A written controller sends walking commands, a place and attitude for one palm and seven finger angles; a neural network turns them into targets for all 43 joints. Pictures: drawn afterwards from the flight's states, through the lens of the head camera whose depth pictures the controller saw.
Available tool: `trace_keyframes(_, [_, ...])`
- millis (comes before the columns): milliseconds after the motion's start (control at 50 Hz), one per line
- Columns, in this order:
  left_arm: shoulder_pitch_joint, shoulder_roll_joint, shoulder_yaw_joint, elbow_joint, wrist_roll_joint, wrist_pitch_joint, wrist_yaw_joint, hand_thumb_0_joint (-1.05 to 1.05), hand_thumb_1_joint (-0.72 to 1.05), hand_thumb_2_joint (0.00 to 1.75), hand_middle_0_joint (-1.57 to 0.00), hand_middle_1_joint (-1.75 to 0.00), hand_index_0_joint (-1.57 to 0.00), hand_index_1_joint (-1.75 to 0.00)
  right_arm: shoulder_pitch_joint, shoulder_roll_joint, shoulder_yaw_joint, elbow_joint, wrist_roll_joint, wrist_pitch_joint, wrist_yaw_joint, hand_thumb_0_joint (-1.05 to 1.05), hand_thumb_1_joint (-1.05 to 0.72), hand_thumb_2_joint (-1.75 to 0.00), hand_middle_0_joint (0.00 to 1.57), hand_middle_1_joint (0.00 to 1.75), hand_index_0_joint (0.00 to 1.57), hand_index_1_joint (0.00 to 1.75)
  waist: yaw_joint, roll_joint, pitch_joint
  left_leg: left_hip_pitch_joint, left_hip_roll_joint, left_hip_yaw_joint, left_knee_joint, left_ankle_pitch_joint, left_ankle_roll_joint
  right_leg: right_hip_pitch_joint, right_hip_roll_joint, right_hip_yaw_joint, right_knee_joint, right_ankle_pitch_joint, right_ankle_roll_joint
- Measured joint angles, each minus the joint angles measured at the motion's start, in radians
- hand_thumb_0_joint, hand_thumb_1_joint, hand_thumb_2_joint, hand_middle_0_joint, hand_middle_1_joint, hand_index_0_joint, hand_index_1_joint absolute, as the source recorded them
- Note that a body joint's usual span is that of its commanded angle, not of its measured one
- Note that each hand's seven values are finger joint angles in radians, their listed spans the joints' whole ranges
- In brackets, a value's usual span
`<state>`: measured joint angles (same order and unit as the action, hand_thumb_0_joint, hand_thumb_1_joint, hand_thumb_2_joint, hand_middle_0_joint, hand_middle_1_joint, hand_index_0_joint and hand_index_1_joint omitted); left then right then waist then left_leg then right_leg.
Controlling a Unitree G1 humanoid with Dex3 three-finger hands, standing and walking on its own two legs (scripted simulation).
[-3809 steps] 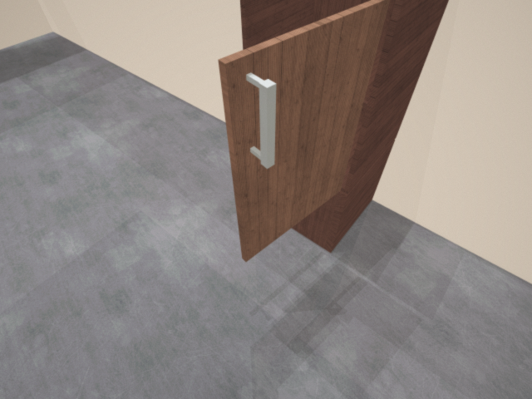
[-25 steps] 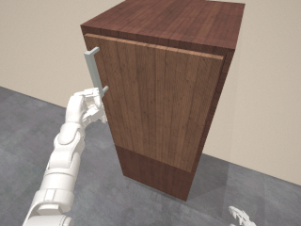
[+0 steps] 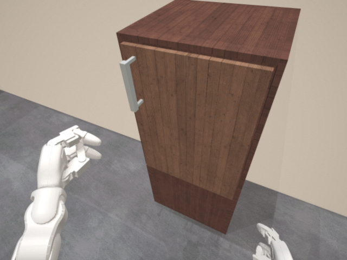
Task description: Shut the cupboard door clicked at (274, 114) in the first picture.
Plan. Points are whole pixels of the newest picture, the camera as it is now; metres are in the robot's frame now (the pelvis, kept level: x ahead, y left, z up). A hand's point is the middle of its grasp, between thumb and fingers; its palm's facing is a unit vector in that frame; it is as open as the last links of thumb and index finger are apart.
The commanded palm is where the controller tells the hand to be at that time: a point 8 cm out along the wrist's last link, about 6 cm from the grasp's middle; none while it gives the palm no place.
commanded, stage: draw the hand back to the body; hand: left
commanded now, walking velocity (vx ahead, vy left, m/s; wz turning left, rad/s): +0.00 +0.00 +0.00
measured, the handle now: (133, 85) +0.57 +0.18 +0.13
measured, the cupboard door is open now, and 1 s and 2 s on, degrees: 0 0 0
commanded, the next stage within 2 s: step back with the hand held close in 0.74 s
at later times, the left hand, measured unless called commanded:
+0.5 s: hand (29, 185) +0.20 +0.28 +0.16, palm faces +0.50 -0.77 -0.40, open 7.0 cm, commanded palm +0.16 +0.31 +0.17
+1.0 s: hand (35, 175) +0.21 +0.28 +0.16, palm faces +0.45 -0.77 -0.45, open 7.4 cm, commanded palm +0.16 +0.30 +0.17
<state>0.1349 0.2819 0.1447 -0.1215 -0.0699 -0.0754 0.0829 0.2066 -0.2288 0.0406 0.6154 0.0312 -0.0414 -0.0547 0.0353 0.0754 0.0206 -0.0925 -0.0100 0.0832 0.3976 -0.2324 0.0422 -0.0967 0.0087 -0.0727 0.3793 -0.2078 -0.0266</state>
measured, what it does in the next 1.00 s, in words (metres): stands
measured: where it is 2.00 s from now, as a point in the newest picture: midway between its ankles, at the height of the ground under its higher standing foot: outside the picture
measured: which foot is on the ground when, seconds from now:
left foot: down 0.00-1.00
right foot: down 0.00-1.00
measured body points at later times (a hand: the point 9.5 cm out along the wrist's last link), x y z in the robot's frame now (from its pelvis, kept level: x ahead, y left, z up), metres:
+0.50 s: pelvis +0.02 +0.01 +0.00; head -0.01 -0.02 +0.45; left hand +0.16 +0.32 +0.18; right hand +0.21 -0.22 -0.09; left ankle +0.00 +0.09 -0.74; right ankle +0.00 -0.10 -0.74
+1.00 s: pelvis +0.01 +0.01 +0.00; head +0.01 -0.02 +0.45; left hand +0.18 +0.31 +0.19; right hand +0.19 -0.23 -0.10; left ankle +0.00 +0.09 -0.74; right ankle +0.00 -0.10 -0.74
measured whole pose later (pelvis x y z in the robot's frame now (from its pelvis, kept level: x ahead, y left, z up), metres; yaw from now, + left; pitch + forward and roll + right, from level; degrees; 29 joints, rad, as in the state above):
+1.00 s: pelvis +0.01 +0.01 +0.00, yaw -1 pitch -1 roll -1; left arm 0.47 0.37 0.40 -0.35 -0.06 -0.16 0.11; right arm 0.20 -0.24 0.00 0.60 0.03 -0.03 -0.06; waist 0.04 0.09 0.00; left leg -0.16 0.01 0.10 0.46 -0.28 0.05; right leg -0.15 0.02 -0.06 0.40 -0.23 -0.02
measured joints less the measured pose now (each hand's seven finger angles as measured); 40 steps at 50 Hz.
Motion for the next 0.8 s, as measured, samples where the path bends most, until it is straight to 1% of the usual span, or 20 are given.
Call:
trace_keyframes(60, [0.052, 0.011, 0.027, -0.055, -0.001, -0.023, 0.009, 0.01, 0.89, 0.90, -0.85, -1.01, -0.85, -1.00, 0.011, -0.005, -0.006, 0.014, -0.003, -0.001, 0.003, 0.01, -0.90, -0.90, 0.20, 0.30, 0.20, 0.30, 0.001, 0.014, -0.012, 0.010, -0.005, 0.001, -0.005, -0.005, 0.004, 0.009, -0.004, 0.001, -0.002, -0.006, 0.005])
trace_keyframes(140, [0.128, 0.021, 0.070, -0.093, -0.005, -0.046, 0.005, 0.01, 0.90, 0.90, -0.74, -0.89, -0.74, -0.88, 0.010, -0.002, -0.013, 0.021, -0.001, 0.010, 0.009, 0.01, -0.90, -0.90, 0.20, 0.30, 0.20, 0.30, -0.005, 0.017, -0.026, 0.014, -0.005, 0.004, -0.003, -0.014, 0.005, 0.010, -0.004, 0.006, 0.002, -0.015, 0.008])
trace_keyframes(220, [0.205, 0.027, 0.105, -0.111, -0.005, -0.043, 0.000, 0.01, 0.89, 0.90, -0.63, -0.77, -0.63, -0.76, 0.007, 0.001, -0.023, 0.013, -0.001, 0.016, 0.012, 0.01, -0.90, -0.90, 0.20, 0.30, 0.20, 0.30, -0.006, 0.007, -0.024, 0.012, -0.001, 0.007, 0.003, -0.022, 0.003, 0.009, -0.001, 0.009, 0.004, -0.020, 0.007])
trace_keyframes(300, [0.286, 0.042, 0.140, -0.161, -0.002, -0.036, 0.003, 0.01, 0.89, 0.90, -0.52, -0.65, -0.52, -0.64, 0.011, -0.005, -0.034, 0.007, -0.004, 0.001, 0.008, 0.01, -0.90, -0.90, 0.20, 0.30, 0.20, 0.30, 0.002, -0.001, -0.027, 0.011, 0.003, 0.006, 0.013, -0.032, 0.002, 0.013, 0.004, 0.008, 0.002, -0.024, 0.006])
trace_keyframes(400, [0.377, 0.070, 0.198, -0.238, -0.004, -0.048, 0.016, 0.01, 0.89, 0.90, -0.39, -0.50, -0.39, -0.49, 0.013, -0.014, -0.045, 0.007, -0.006, -0.019, 0.004, 0.01, -0.90, -0.90, 0.20, 0.30, 0.20, 0.30, 0.018, 0.002, -0.040, 0.012, 0.004, 0.000, 0.022, -0.044, 0.002, 0.022, 0.005, 0.002, -0.001, -0.030, 0.008])
trace_keyframes(460, [0.373, 0.067, 0.214, -0.239, -0.001, -0.056, 0.028, 0.01, 0.89, 0.90, -0.32, -0.43, -0.32, -0.42, 0.005, -0.020, -0.049, 0.009, -0.005, -0.026, 0.000, 0.01, -0.90, -0.90, 0.20, 0.30, 0.20, 0.30, 0.029, 0.009, -0.035, 0.010, 0.001, -0.006, 0.028, -0.046, 0.004, 0.024, 0.001, -0.004, 0.001, -0.033, 0.009])
trace_keyframes(540, [0.320, 0.039, 0.200, -0.203, 0.005, -0.052, 0.040, 0.01, 0.89, 0.90, -0.26, -0.36, -0.26, -0.36, -0.013, -0.021, -0.046, 0.014, -0.005, -0.029, -0.004, 0.01, -0.90, -0.90, 0.20, 0.30, 0.20, 0.30, 0.038, 0.013, -0.021, 0.002, -0.007, -0.013, 0.026, -0.038, 0.007, 0.014, -0.007, -0.011, 0.010, -0.034, 0.012])
trace_keyframes(600, [0.305, 0.028, 0.183, -0.194, 0.006, -0.043, 0.039, 0.01, 0.89, 0.90, -0.23, -0.34, -0.23, -0.33, -0.019, -0.009, -0.041, 0.013, -0.008, -0.029, -0.005, 0.01, -0.90, -0.90, 0.20, 0.30, 0.20, 0.30, 0.035, 0.007, -0.020, 0.000, -0.009, -0.012, 0.019, -0.033, 0.007, 0.007, -0.009, -0.009, 0.012, -0.033, 0.011])
trace_keyframes(680, [0.324, 0.036, 0.169, -0.216, 0.006, -0.037, 0.031, 0.01, 0.89, 0.90, -0.22, -0.32, -0.22, -0.31, -0.011, 0.009, -0.031, 0.011, -0.012, -0.028, -0.003, 0.01, -0.90, -0.90, 0.20, 0.30, 0.20, 0.30, 0.026, -0.005, -0.029, 0.005, -0.005, -0.008, 0.015, -0.035, 0.005, 0.011, -0.005, -0.005, 0.008, -0.034, 0.009])
trace_keyframes(800, [0.337, 0.057, 0.183, -0.243, 0.005, -0.039, 0.026, 0.01, 0.89, 0.90, -0.21, -0.31, -0.21, -0.30, 0.002, 0.010, -0.028, 0.012, -0.013, -0.025, -0.001, 0.01, -0.90, -0.90, 0.20, 0.30, 0.20, 0.30, 0.016, -0.001, -0.031, 0.016, 0.001, -0.004, 0.019, -0.043, 0.001, 0.025, 0.002, -0.001, 0.001, -0.034, 0.007])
